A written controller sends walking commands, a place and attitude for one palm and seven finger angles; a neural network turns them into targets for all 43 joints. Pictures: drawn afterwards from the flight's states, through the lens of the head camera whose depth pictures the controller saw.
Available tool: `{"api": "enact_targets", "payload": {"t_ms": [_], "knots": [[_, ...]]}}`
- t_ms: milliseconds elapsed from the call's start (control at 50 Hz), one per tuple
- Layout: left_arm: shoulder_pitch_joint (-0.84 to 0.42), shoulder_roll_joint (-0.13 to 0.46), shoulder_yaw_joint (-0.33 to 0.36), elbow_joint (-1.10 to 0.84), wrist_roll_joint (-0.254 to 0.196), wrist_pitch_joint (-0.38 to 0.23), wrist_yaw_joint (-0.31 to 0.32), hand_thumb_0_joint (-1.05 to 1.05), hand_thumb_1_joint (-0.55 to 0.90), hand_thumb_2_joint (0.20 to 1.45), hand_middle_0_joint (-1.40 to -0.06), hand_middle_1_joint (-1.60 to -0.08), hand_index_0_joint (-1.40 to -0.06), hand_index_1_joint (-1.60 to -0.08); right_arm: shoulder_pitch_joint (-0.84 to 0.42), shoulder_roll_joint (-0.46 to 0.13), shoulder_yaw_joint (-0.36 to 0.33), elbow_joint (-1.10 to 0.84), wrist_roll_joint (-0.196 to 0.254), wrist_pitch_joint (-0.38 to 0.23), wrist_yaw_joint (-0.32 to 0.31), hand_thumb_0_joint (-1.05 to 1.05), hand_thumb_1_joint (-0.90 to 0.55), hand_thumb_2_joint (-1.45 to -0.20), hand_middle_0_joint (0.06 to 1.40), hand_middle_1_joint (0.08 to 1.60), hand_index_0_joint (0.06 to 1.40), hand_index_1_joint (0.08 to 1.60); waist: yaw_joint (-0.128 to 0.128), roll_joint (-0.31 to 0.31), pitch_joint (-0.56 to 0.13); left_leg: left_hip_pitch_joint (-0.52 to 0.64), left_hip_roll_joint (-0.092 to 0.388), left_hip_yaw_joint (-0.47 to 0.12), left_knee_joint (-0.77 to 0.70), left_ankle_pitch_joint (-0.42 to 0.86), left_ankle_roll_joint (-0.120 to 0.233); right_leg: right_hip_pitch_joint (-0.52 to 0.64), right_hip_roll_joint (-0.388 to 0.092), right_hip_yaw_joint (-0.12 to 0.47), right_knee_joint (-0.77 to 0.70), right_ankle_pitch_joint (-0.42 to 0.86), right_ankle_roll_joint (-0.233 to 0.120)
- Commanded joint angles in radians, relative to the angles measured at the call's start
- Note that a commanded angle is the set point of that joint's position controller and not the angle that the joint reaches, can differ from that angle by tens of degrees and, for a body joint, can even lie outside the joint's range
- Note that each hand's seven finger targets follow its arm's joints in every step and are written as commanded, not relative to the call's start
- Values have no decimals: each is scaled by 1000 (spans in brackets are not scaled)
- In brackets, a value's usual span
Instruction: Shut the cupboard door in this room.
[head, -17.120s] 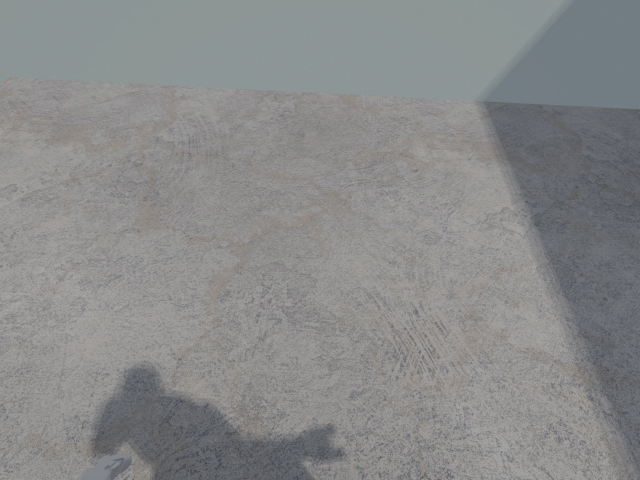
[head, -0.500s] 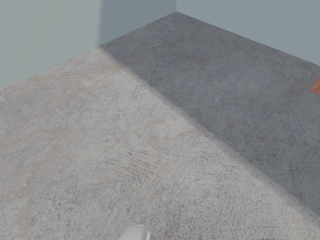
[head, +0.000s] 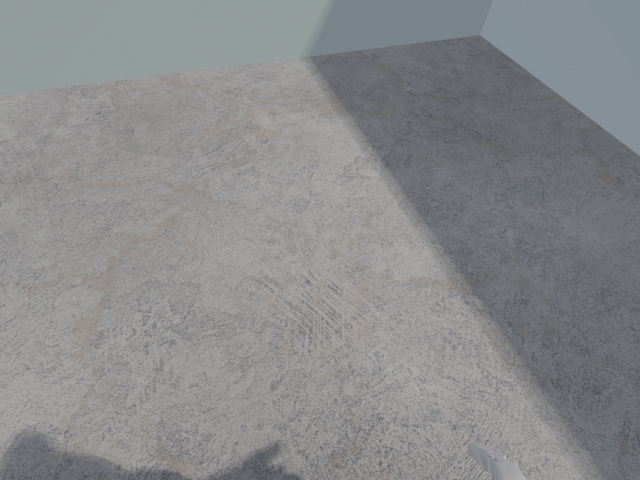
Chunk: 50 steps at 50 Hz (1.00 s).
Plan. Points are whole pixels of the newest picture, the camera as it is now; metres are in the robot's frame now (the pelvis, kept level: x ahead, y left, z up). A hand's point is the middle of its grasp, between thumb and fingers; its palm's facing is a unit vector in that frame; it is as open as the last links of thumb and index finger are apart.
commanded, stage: turn or walk to find it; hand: left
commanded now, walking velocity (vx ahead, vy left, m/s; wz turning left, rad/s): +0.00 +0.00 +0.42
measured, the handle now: out of the picture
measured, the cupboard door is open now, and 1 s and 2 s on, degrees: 81 81 81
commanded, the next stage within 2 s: stand and wait in 1.50 s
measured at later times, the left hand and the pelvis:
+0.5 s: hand out of the picture +0.03 +0.15 -0.13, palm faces +0.19 -0.94 -0.30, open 7.4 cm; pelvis -0.03 -0.06 +0.01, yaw +13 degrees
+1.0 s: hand out of the picture -0.15 +0.19 -0.18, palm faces +0.46 -0.86 -0.22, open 7.4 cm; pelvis -0.08 -0.01 +0.01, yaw +25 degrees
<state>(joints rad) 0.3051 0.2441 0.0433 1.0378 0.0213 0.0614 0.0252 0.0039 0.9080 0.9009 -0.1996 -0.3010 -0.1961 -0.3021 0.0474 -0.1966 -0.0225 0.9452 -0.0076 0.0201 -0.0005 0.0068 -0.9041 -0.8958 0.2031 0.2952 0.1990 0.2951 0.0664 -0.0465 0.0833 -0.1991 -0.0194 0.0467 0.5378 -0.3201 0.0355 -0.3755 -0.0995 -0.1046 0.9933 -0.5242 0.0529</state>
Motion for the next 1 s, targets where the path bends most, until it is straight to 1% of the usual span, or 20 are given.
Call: {"api": "enact_targets", "payload": {"t_ms": [0, 160, 220, 260, 280, 300, 320, 340, 360, 400, 440, 580, 680, 760, 780, 800, 820, 840, 880, 980], "knots": [[-33, 75, 22, -96, -2, -30, -8, 0, 900, 900, -200, -300, -200, -300, 77, -201, -55, -32, -8, -10, -21, 0, -900, -900, 200, 300, 200, 300, -66, 169, -59, 90, 266, -208, -174, 653, 132, -137, -9, 65, 96, 71, 31], [-129, 66, 21, -159, -9, -29, -9, 0, 900, 900, -200, -300, -200, -300, 123, -212, -74, -43, -17, -6, -9, 0, -900, -900, 200, 300, 200, 300, -83, 222, -53, -3, 238, -282, -182, 497, 131, -41, 27, 56, -124, 88, 35], [-108, 61, 22, -166, -14, -39, -8, 0, 900, 900, -200, -300, -200, -300, 119, -215, -81, -52, -20, -1, -9, 0, -900, -900, 200, 300, 200, 300, -70, 233, -82, -30, 225, -332, -141, 506, 125, 56, 57, 45, -284, 115, 25], [-41, 74, 28, -151, -14, -52, -7, 0, 900, 900, -200, -300, -200, -300, 107, -209, -85, -59, -14, 1, -8, 0, -900, -900, 200, 300, 200, 300, -31, 195, -119, -89, 188, -321, -62, 434, 84, 204, 61, 36, -490, 277, 20], [-5, 110, 35, -142, -8, -64, -5, 0, 900, 900, -200, -300, -200, -300, 122, -176, -82, -61, -7, -1, -5, 0, -900, -900, 200, 300, 200, 300, -17, 96, -144, -175, 130, -283, 18, 276, 32, 331, -1, 82, -613, 368, 13], [19, 200, 53, -143, 9, -76, 5, 0, 900, 900, -200, -300, -200, -300, 154, -100, -69, -75, 0, -3, 0, 0, -900, -900, 200, 300, 200, 300, -12, -183, -183, -339, -3, -132, 233, -63, -44, 450, -253, 316, -674, 453, -61], [18, 236, 54, -155, 3, -72, 6, 0, 900, 900, -200, -300, -200, -300, 120, -113, -72, -96, -4, 4, -5, 0, -900, -900, 200, 300, 200, 300, 3, -253, -158, -366, -30, -112, 433, -304, -60, 337, -396, 439, -687, 588, -171], [-31, 203, 53, -169, -1, -69, 9, 0, 900, 900, -200, -300, -200, -300, 133, -137, -81, -83, -8, 18, -4, 0, -900, -900, 200, 300, 200, 300, -18, -167, -135, -341, 2, -158, 575, -255, -52, 236, -373, 370, -708, 475, -205], [-101, 173, 54, -185, -3, -67, 15, 0, 900, 900, -200, -300, -200, -300, 156, -138, -85, -62, -11, 28, 0, 0, -900, -900, 200, 300, 200, 300, -44, -199, -103, -348, 24, -159, 646, -207, -53, 183, -340, 329, -732, 360, -193], [-175, 122, 32, -209, -5, -66, 8, 0, 900, 900, -200, -300, -200, -300, 203, -128, -84, -17, -17, 35, 12, 0, -900, -900, 200, 300, 200, 300, -86, -111, -58, -344, 41, -122, 717, -88, -70, 149, -237, 188, -707, 338, -148], [-160, 111, 25, -206, -5, -70, 5, 0, 900, 900, -200, -300, -200, -300, 234, -115, -80, 1, -16, 40, 17, 0, -900, -900, 200, 300, 200, 300, -88, -122, -55, -338, 41, -96, 725, -29, -84, 146, -208, 117, -711, 343, -126], [-61, 133, 35, -162, 5, -69, 11, 0, 900, 900, -200, -300, -200, -300, 168, -101, -70, -3, -13, 42, 19, 0, -900, -900, 200, 300, 200, 300, -38, -116, -58, -312, 74, -49, 532, -80, -107, 221, -254, 99, -721, 329, -161], [-10, 170, 50, -131, 13, -63, 9, 0, 900, 900, -200, -300, -200, -300, 114, -79, -52, -22, -1, 22, 14, 0, -900, -900, 200, 300, 200, 300, -4, -143, -113, -226, 65, 11, 280, -179, -93, 295, -288, 82, -645, 531, -198], [-48, 174, 52, -117, 6, -55, 3, 0, 900, 900, -200, -300, -200, -300, 196, -85, -51, -10, 3, 8, 9, 0, -900, -900, 200, 300, 200, 300, -62, -114, -146, -37, 51, 43, 13, -21, -73, 211, -268, 14, -537, 520, -139], [-57, 153, 51, -123, -3, -47, 2, 0, 900, 900, -200, -300, -200, -300, 237, -112, -56, 0, 1, -2, 10, 0, -900, -900, 200, 300, 200, 300, -94, -22, -165, 84, 75, 9, -120, 96, -60, 114, -234, -34, -441, 434, -87], [-53, 95, 42, -147, -13, -39, -1, 0, 900, 900, -200, -300, -200, -300, 258, -202, -75, -3, -7, -12, 7, 0, -900, -900, 200, 300, 200, 300, -109, 250, -154, 173, 278, -285, -236, 180, 15, -100, -107, -94, -235, 179, -13], [-117, 51, 21, -180, -5, -29, -4, 0, 900, 900, -200, -300, -200, -300, 271, -281, -92, -9, -11, -5, -1, 0, -900, -900, 200, 300, 200, 300, -133, 394, -98, 118, 425, -436, -290, 374, 100, -217, -23, -52, -68, -98, 22], [-141, 78, 27, -178, -3, -19, -6, 0, 900, 900, -200, -300, -200, -300, 249, -275, -87, -7, -14, 1, -4, 0, -900, -900, 200, 300, 200, 300, -126, 270, -78, 36, 442, -381, -282, 324, 145, -174, -38, 24, 21, -61, 5], [-144, 83, 38, -140, 2, -8, -9, 0, 900, 900, -200, -300, -200, -300, 151, -216, -70, -22, -15, -3, -21, 0, -900, -900, 200, 300, 200, 300, -89, 288, -24, -14, 324, -311, -285, 266, 95, -199, -32, 75, 105, 62, 14], [-87, 86, 32, -96, -3, -27, -15, 0, 900, 900, -200, -300, -200, -300, 170, -186, -58, -22, -3, -24, -26, 0, -900, -900, 200, 300, 200, 300, -71, 152, -109, 175, 243, -200, -202, 635, 87, -221, -5, 80, 150, 171, 41]]}}
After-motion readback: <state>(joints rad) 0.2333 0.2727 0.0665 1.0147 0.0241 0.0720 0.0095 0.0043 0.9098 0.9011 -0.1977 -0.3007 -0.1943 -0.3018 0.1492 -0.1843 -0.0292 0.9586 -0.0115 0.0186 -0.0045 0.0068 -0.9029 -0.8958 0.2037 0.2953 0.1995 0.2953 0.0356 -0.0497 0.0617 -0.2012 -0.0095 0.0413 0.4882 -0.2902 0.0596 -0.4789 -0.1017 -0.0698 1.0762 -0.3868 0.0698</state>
